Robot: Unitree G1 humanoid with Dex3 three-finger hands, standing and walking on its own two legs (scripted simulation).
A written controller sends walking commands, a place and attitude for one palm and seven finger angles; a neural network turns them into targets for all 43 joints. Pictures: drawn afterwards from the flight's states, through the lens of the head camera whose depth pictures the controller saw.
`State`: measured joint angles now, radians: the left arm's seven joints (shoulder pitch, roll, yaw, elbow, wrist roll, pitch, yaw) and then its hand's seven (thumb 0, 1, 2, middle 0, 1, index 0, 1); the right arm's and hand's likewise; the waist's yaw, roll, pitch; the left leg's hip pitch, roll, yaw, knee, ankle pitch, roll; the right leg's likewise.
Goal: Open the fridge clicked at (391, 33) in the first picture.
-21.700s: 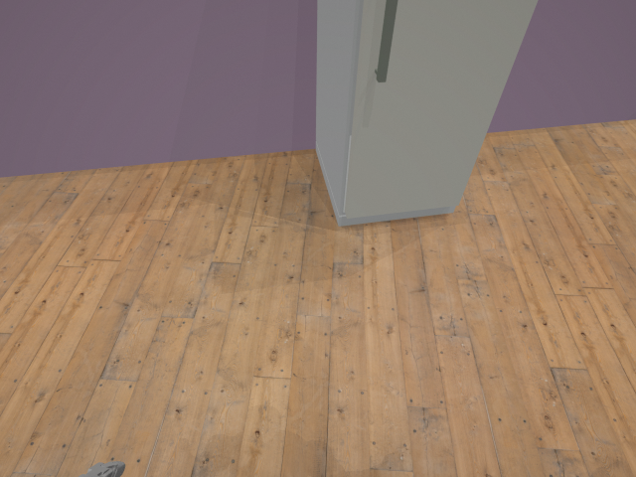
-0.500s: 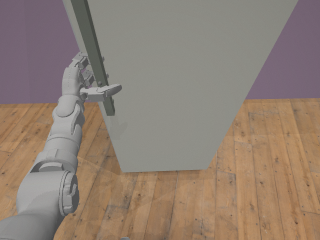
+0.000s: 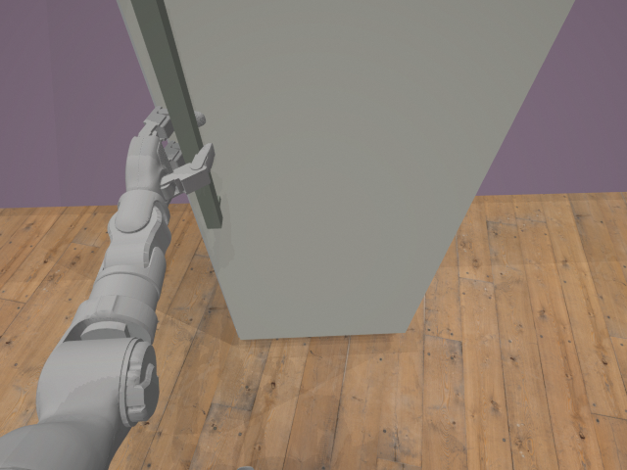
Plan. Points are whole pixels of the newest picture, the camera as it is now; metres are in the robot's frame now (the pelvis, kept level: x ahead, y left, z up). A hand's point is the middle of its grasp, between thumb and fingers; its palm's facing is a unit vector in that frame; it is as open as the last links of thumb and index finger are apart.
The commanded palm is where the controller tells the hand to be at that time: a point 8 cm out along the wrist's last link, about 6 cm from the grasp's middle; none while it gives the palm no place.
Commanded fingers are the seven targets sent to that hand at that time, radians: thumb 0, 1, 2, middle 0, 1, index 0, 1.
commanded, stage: grip the handle and tug to test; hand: left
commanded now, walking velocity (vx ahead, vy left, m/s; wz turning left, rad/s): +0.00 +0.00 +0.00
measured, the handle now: (184, 101) +0.52 +0.15 +0.19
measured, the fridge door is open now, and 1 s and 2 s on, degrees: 0 0 23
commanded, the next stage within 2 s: pull the door a little, standing still in 0.54 s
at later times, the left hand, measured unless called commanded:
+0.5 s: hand (201, 168) +0.46 +0.13 +0.14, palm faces +0.03 -1.00 +0.01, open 6.6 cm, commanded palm +0.41 +0.18 +0.13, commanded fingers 0.00 0.90 0.90 -0.45 -1.40 -0.45 -1.40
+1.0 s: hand (201, 169) +0.46 +0.13 +0.14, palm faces +0.02 -1.00 +0.01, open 6.7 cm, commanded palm +0.40 +0.18 +0.13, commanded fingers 0.00 0.90 0.90 -0.45 -1.40 -0.45 -1.40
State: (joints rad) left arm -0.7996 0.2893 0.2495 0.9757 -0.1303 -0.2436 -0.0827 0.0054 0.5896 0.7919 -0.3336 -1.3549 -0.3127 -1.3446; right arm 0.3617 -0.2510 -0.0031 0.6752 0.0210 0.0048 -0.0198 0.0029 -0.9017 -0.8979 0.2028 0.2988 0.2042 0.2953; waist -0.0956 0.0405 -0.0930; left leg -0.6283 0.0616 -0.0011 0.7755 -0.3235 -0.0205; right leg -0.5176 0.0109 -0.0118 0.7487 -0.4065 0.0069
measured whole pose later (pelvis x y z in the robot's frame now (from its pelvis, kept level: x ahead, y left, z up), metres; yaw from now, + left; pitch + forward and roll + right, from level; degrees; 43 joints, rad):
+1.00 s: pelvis +0.05 +0.00 +0.01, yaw -1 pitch +9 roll -1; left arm -0.47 0.22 0.20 0.52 -0.17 -0.07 -0.04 0.01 0.68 0.74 -0.25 -1.32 -0.22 -1.33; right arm 0.31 -0.23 -0.01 0.59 0.03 0.03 0.00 0.00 -0.90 -0.90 0.20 0.30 0.20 0.30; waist -0.06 0.04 -0.12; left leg -0.47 0.06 0.04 0.68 -0.35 -0.02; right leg -0.38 0.00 0.02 0.65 -0.41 0.01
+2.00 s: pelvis +0.06 -0.10 +0.02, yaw +10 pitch -2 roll +1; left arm 0.26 0.17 -0.02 -0.29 -0.02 -0.01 0.12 -0.04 0.62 0.78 -0.35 -1.34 -0.25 -1.37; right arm 0.20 -0.16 0.02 0.59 -0.03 -0.02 -0.08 0.01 -0.90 -0.90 0.20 0.30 0.20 0.30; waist -0.05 0.05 0.04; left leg -0.34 0.01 -0.14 0.48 -0.13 -0.06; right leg -0.38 0.02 0.04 0.68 -0.38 0.03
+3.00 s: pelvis +0.11 -0.49 +0.03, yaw +61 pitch -1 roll -2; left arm 0.19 0.21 0.03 -0.31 0.02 -0.07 0.06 -0.03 0.64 0.79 -0.40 -1.32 -0.25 -1.37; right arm 0.20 -0.16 -0.01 0.60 -0.04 -0.11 -0.07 0.01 -0.90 -0.90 0.20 0.30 0.20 0.30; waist -0.01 0.02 0.14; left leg -0.25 0.11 -0.03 0.52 -0.26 -0.06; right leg -0.55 -0.01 -0.05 1.04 -0.33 0.05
